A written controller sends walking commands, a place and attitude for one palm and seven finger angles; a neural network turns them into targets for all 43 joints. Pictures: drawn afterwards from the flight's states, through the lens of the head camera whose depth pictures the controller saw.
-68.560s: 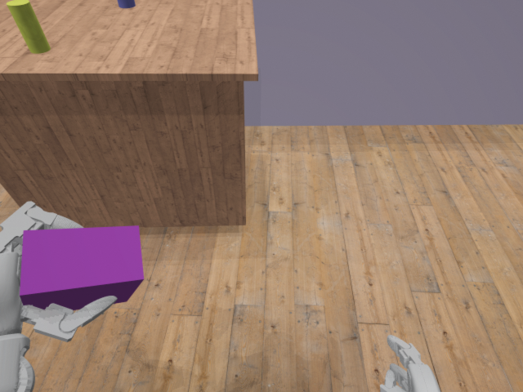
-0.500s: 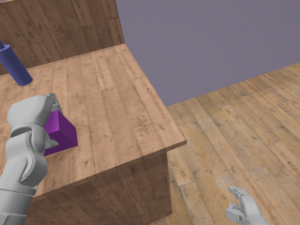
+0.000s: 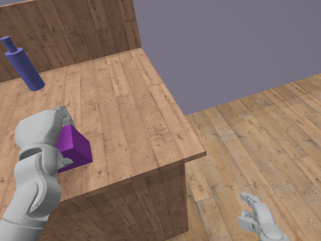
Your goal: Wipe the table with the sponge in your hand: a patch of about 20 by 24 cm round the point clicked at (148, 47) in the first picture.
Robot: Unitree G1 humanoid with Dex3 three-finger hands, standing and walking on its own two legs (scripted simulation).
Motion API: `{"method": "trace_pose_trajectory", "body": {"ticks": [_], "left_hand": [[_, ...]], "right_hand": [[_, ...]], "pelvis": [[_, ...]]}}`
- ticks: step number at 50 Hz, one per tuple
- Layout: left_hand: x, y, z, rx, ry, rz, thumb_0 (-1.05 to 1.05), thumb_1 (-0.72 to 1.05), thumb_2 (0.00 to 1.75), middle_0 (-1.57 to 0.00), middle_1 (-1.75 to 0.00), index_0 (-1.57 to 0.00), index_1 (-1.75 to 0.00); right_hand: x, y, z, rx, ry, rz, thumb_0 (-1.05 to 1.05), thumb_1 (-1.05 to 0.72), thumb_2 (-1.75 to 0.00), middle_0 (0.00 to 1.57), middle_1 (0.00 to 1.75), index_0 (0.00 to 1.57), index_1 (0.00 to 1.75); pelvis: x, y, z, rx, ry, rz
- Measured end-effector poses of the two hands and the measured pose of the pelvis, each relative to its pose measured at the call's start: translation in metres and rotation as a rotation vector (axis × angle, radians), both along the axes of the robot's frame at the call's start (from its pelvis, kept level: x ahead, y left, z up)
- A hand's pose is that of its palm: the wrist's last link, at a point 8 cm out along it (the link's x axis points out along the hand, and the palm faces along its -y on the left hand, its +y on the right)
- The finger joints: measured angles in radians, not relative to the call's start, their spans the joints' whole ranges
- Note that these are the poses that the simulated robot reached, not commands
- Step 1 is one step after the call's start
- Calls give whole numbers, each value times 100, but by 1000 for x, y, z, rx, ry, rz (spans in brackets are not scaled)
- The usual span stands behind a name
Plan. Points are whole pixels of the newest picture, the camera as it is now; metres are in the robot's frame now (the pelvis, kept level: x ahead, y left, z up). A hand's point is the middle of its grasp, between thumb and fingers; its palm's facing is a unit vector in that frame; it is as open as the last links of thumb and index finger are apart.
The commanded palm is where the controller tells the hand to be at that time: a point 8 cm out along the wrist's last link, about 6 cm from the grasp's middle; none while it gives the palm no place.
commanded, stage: slide across to the third lane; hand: left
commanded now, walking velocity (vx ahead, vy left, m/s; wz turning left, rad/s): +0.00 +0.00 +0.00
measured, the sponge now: (63, 154) +0.27 +0.29 +0.11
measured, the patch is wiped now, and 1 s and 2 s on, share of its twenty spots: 1.00 1.00 1.00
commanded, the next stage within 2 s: wipe forward along the third lane in 0.50 s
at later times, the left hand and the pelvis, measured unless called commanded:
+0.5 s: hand (91, 130) +0.30 +0.20 +0.17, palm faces +0.16 -0.12 -0.98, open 10.2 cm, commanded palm +0.26 +0.20 +0.22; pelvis -0.01 -0.01 +0.00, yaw +0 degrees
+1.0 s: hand (102, 122) +0.34 +0.19 +0.16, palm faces +0.04 -0.06 -1.00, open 10.2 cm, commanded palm +0.31 +0.21 +0.20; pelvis -0.01 -0.05 +0.00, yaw +0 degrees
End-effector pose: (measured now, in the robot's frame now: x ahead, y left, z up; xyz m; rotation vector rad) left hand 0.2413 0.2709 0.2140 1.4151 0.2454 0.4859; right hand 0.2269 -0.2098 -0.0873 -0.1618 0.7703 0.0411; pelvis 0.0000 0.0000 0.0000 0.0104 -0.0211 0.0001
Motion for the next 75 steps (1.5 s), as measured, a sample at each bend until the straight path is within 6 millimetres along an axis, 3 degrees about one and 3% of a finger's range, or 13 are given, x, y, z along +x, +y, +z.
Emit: {"method": "trace_pose_trajectory", "body": {"ticks": [7, 18, 24, 33, 47, 67, 75], "left_hand": [[2, -11, 2, -12, -5, -4, 1, -56, 104, -67, -149, -76, -139], [19, -54, 6, -14, -2, -109, 1, -59, 105, -70, -147, -79, -135], [29, -69, 6, -22, 3, -114, 1, -59, 105, -70, -147, -80, -134], [38, -83, 3, -10, 20, -90, 1, -59, 105, -71, -147, -81, -134], [68, -85, 0, 21, 127, -27, 0, -61, 106, -73, -145, -83, -133], [103, -70, 0, 48, 186, -27, 0, -61, 104, -75, -141, -81, -136], [110, -65, 0, 61, 184, -40, 0, -61, 104, -75, -141, -80, -137]], "right_hand": [[3, 6, 1, -5, -5, 22, 1, -90, -90, 20, 30, 20, 30], [7, 24, 10, 45, -42, 71, 1, -90, -90, 20, 30, 20, 30], [2, 20, 11, 59, -38, 73, 1, -90, -90, 20, 30, 20, 30], [-9, -9, 4, 39, -3, 34, 1, -90, -90, 20, 30, 20, 30], [-25, -57, -8, -10, 17, -44, 1, -91, -90, 20, 30, 20, 30], [-72, -120, -29, -65, 87, -179, 1, -90, -90, 20, 30, 20, 30], [-94, -135, -40, -89, 136, -228, 1, -90, -90, 20, 30, 20, 30]], "pelvis": [[-5, 0, 1, 1, -10, 14], [-12, -5, 2, 7, -28, 13], [-14, -11, 2, 11, -33, 5], [-14, -23, 2, 17, -34, 2], [-11, -46, 0, 29, -15, 0], [-7, -75, -7, 43, 43, -66], [-7, -78, -11, 41, 62, -81]]}}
